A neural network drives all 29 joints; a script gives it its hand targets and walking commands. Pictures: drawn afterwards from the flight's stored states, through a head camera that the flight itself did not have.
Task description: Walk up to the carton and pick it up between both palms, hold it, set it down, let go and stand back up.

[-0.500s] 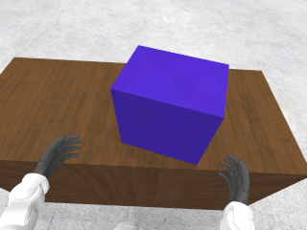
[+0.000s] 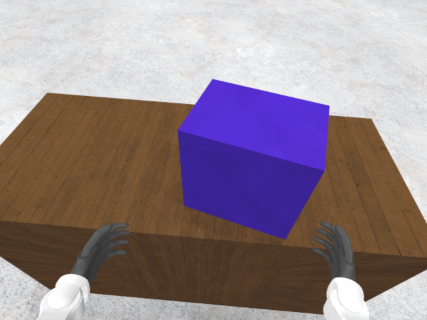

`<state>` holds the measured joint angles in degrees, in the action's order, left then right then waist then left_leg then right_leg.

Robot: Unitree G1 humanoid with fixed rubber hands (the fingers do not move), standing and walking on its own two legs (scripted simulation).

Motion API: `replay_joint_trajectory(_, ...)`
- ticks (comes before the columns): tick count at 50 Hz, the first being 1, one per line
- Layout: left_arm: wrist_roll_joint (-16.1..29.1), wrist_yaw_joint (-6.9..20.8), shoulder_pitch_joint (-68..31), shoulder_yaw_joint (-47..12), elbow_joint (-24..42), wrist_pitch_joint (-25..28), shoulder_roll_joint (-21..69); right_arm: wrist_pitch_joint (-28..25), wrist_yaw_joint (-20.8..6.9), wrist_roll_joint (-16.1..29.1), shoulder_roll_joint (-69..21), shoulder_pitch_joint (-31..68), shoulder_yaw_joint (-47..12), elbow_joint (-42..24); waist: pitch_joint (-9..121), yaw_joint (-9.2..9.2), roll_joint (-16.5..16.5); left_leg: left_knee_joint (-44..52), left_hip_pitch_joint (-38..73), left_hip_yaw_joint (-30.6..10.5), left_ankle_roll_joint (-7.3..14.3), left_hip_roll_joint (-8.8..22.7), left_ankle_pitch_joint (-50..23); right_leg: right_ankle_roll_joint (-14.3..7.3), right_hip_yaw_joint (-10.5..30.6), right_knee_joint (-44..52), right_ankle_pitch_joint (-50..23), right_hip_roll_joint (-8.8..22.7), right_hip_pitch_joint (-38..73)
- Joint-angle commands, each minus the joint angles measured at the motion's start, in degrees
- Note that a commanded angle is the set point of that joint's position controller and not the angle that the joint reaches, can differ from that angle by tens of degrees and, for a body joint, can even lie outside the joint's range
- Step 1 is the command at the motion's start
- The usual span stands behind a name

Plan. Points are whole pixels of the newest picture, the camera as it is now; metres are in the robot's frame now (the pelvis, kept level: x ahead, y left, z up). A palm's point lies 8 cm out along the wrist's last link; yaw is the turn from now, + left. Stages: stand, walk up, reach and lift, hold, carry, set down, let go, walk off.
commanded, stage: set down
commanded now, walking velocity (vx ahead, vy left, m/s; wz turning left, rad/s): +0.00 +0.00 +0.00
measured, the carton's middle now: (249, 160) +0.46 -0.02 +0.01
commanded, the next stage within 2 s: let go in 1.06 s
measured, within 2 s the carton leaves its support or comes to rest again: neither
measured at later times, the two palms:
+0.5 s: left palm (124, 269) +0.20 +0.21 -0.04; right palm (361, 289) +0.20 -0.24 -0.05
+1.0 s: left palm (146, 271) +0.21 +0.18 -0.06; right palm (366, 302) +0.19 -0.25 -0.07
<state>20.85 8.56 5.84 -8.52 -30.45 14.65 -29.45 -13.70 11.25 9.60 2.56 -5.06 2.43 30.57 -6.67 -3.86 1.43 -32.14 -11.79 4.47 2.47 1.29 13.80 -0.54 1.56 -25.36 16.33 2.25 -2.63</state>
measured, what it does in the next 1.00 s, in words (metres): shifts its weight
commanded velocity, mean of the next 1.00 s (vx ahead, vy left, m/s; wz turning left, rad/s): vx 0.00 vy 0.00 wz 0.00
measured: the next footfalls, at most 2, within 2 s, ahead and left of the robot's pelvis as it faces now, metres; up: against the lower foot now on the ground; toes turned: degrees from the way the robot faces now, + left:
none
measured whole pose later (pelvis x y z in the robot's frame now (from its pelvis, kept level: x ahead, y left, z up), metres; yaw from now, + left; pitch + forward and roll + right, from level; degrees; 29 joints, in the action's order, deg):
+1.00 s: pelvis +0.04 -0.05 +0.01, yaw -1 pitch -3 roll +0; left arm -0.3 3.3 10.3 1.9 -28.8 -1.0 -11.9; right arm -17.7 3.1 1.2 7.7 -10.9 -1.3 39.5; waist -8.0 -0.4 -0.8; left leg -21.1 -7.1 4.4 -1.3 2.6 10.5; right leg 0.9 1.6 -18.8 15.1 0.8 -0.4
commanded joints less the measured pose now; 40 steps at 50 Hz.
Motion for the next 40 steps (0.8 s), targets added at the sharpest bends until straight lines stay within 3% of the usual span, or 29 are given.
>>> replay_joint_trajectory(1,-1.4,-0.7,-6.2,3.1,4.0,2.0,-6.2,-0.9,-1.6,-0.5,5.9,5.4,1.9,-1.0,6.6,2.09,-9.3,13.6,5.3,-10.4,-5.8,4.8,6.3,-1.9,0.7,4.0,-0.6,-2.2,-4.0)
replay_joint_trajectory(9,-4.7,-0.7,-5.8,6.3,3.0,-0.2,-3.7,-0.9,-2.4,-2.2,5.2,5.5,0.5,0.8,6.3,1.97,-7.6,10.0,8.1,-4.8,-5.3,1.8,-4.4,-2.3,0.1,6.0,0.2,-2.3,-6.2)
replay_joint_trajectory(18,-7.8,0.0,-4.3,9.9,2.8,-5.4,-1.8,-1.9,-1.7,-4.6,3.9,2.0,-2.7,-3.2,6.3,1.37,-3.7,7.7,13.4,-0.9,-4.7,-0.2,-10.6,-0.6,-0.7,7.6,-1.6,-1.8,-9.8)
replay_joint_trajectory(24,-10.6,0.4,-3.0,12.2,2.4,-8.5,0.0,-1.6,-1.8,-5.4,4.3,-1.3,-4.8,-4.0,5.4,1.27,-1.7,8.1,17.9,-0.1,-4.6,-1.1,-12.7,1.4,-0.9,9.3,-7.5,-0.9,-11.3)
replay_joint_trajectory(31,-14.3,0.0,-1.2,14.1,3.4,-11.2,2.7,-1.6,-2.7,-5.4,5.9,-4.0,-6.1,-3.0,5.0,1.4,-1.7,9.1,22.0,0.0,-4.9,-1.7,-16.3,2.5,-1.5,10.8,-13.9,-0.8,-11.8)
replay_joint_trajectory(32,-13.5,1.5,-4.5,15.1,6.3,-9.3,0.5,-2.4,-1.1,-5.3,-0.4,-6.4,-7.5,-10.4,4.4,3.16,2.3,8.3,18.7,1.0,-3.6,-2.9,-13.7,3.2,-0.2,11.5,-17.2,0.8,-9.8)
replay_joint_trajectory(33,-14.0,1.8,-4.4,15.3,6.0,-8.3,1.5,-2.7,-0.7,-5.8,0.7,-7.1,-7.8,-8.5,3.1,2.93,0.6,9.2,18.2,0.3,-3.8,-2.8,-12.0,3.4,-0.4,10.6,-19.8,1.1,-11.1)
replay_joint_trajectory(35,-16.4,1.5,-3.7,15.4,3.8,-8.5,3.6,-3.0,-1.5,-5.6,1.7,-6.7,-7.9,-3.5,2.1,2.21,-2.4,9.8,18.9,0.5,-4.1,-2.5,-12.8,2.3,-1.1,10.6,-16.9,0.1,-11.4)
replay_joint_trajectory(40,-20.2,-0.5,-1.6,14.5,4.1,-12.0,8.2,-3.9,-3.7,-6.5,5.7,-5.8,-5.5,0.8,4.0,2.36,-5.6,10.0,22.6,0.2,-5.5,-1.2,-18.4,0.5,-3.9,11.1,-12.0,-2.5,-13.4)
